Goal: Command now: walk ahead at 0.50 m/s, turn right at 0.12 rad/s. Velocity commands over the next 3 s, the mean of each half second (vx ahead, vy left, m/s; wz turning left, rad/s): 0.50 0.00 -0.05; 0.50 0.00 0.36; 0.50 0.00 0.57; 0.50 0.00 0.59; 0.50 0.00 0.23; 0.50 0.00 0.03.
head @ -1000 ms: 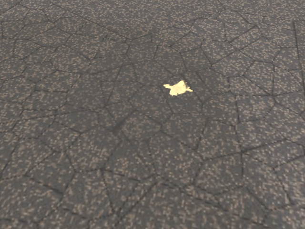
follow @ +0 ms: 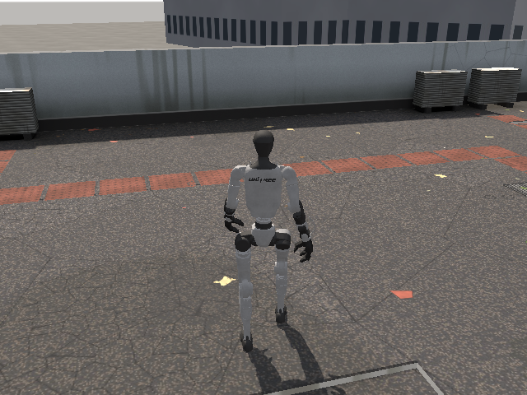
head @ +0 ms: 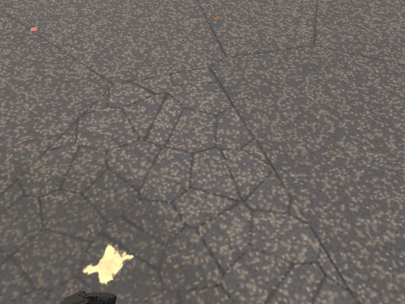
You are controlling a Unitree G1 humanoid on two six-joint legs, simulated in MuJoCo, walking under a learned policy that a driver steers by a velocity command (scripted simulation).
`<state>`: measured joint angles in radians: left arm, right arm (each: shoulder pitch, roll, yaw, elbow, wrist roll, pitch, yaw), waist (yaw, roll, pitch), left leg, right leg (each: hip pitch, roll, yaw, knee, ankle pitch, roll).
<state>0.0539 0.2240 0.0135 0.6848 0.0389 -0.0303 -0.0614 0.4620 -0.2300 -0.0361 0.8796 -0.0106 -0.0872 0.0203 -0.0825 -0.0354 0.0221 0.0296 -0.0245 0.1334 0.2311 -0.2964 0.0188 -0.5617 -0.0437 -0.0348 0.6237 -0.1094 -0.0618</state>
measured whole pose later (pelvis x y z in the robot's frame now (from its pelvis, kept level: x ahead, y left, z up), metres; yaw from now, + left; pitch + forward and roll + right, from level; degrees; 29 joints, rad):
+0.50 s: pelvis +0.25 -0.02 +0.00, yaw +0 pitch +1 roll -2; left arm 0.46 0.23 0.04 0.92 0.01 -0.08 -0.01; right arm 0.10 -0.24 -0.03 0.78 -0.03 -0.02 0.04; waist 0.06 0.05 0.02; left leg -0.62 0.09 0.04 0.68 -0.04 0.02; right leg 0.07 0.09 -0.07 0.16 -0.26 -0.07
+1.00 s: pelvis +0.52 +0.04 +0.01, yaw +14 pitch +1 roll +0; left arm 0.08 0.25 0.03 0.76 0.04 -0.03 -0.02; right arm 0.43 -0.25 -0.07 0.89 0.00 -0.05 0.01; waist -0.07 -0.04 0.04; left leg -0.06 -0.13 -0.11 0.27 -0.22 0.11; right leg -0.65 -0.09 0.05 0.74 -0.05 0.05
